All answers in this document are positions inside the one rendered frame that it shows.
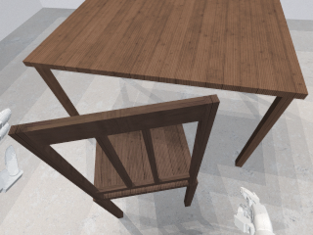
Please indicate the robot left hand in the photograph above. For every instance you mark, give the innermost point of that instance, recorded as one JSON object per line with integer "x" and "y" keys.
{"x": 12, "y": 173}

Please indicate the robot right hand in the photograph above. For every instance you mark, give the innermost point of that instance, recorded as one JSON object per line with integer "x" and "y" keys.
{"x": 254, "y": 218}

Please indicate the table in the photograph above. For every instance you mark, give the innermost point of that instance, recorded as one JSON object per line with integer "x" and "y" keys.
{"x": 234, "y": 45}

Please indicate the chair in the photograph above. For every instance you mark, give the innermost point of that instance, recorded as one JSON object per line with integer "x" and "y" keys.
{"x": 139, "y": 150}

